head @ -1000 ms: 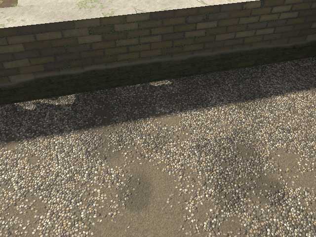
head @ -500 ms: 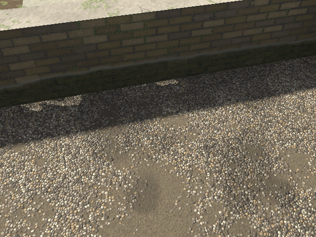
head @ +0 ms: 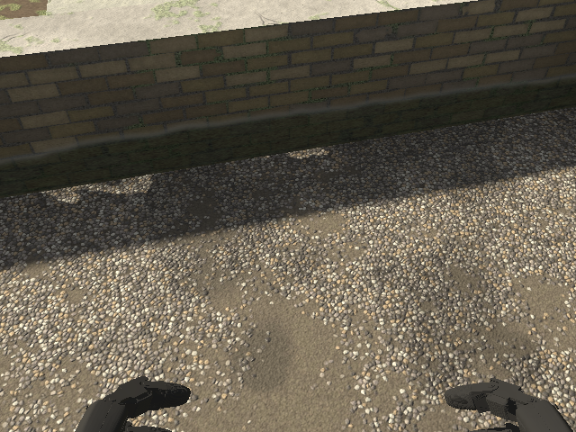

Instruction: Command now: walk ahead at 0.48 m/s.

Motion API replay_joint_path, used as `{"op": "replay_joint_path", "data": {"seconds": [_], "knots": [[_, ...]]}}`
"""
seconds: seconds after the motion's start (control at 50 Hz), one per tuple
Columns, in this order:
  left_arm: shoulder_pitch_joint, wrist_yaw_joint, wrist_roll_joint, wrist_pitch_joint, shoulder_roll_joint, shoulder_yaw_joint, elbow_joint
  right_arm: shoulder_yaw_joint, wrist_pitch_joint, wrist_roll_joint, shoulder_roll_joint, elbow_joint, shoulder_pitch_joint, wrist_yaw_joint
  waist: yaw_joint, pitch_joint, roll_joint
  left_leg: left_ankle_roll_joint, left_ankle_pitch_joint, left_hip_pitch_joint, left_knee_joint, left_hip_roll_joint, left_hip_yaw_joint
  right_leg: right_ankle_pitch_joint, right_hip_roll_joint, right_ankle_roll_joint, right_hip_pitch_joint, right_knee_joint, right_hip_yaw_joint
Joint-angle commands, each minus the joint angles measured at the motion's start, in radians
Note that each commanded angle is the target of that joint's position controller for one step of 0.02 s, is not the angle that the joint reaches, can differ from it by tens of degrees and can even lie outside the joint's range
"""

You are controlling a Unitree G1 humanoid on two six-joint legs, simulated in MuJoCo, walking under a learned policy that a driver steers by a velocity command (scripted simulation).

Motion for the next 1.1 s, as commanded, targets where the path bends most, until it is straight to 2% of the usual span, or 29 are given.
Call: {"op": "replay_joint_path", "data": {"seconds": [0.02, 0.4, 0.52, 0.62, 0.84, 1.08, 1.1], "knots": [[-0.094, 0.003, 0.000, -0.019, 0.097, 0.034, -0.101, -0.034, -0.019, 0.001, -0.094, -0.105, -0.096, -0.003, 0.001, -0.114, -0.003, 0.017, 0.330, 0.013, -0.039, 0.107, -0.100, 0.332, -0.079, -0.041, 0.057, -0.022, 0.075], [-0.066, 0.004, -0.002, -0.018, 0.091, 0.029, -0.081, -0.030, -0.016, 0.003, -0.083, -0.099, -0.079, -0.005, 0.008, -0.103, -0.001, 0.021, 0.293, 0.002, -0.065, 0.112, -0.114, 0.290, -0.086, -0.038, 0.047, -0.044, 0.087], [0.008, 0.001, -0.023, -0.005, 0.116, 0.050, -0.013, -0.051, -0.004, 0.023, -0.102, -0.030, 0.006, -0.002, 0.008, -0.065, -0.005, 0.026, 0.265, 0.021, -0.119, 0.114, -0.121, 0.280, -0.095, -0.061, 0.069, -0.103, 0.108], [0.043, 0.003, -0.030, 0.003, 0.118, 0.067, 0.028, -0.068, 0.004, 0.036, -0.103, 0.014, 0.044, -0.002, 0.010, -0.044, 0.000, 0.034, 0.293, 0.034, -0.148, 0.110, -0.118, 0.285, -0.091, -0.066, 0.075, -0.124, 0.104], [0.111, 0.017, -0.033, 0.010, 0.117, 0.084, 0.077, -0.084, 0.020, 0.042, -0.103, 0.077, 0.116, -0.018, 0.008, -0.051, -0.002, 0.041, 0.408, 0.075, -0.162, 0.104, -0.108, 0.330, -0.083, -0.058, 0.080, -0.133, 0.084], [0.146, 0.028, -0.035, 0.016, 0.110, 0.094, 0.097, -0.092, 0.026, 0.044, -0.093, 0.114, 0.150, -0.026, 0.007, -0.019, -0.002, 0.049, 0.384, 0.068, -0.191, 0.101, -0.108, 0.282, -0.080, -0.050, 0.058, -0.151, 0.074], [0.146, 0.028, -0.043, 0.015, 0.115, 0.098, 0.099, -0.096, 0.024, 0.049, -0.100, 0.118, 0.151, -0.031, 0.008, -0.016, 0.005, 0.052, 0.373, 0.064, -0.195, 0.102, -0.106, 0.269, -0.081, -0.045, 0.058, -0.152, 0.075]]}}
